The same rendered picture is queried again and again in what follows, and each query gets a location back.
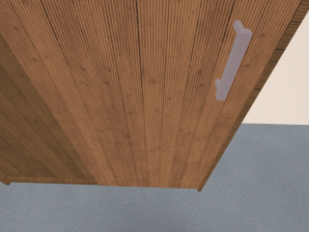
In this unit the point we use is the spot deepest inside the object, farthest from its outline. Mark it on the wardrobe door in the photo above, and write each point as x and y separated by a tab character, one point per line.
32	143
132	82

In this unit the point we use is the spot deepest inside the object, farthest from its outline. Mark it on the handle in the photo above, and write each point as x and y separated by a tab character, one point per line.
240	44

